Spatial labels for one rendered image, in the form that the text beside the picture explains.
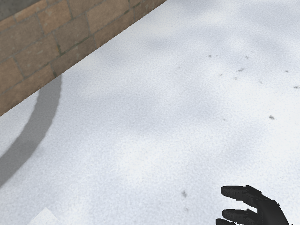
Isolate robot right hand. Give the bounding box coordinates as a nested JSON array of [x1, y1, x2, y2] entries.
[[216, 185, 293, 225]]

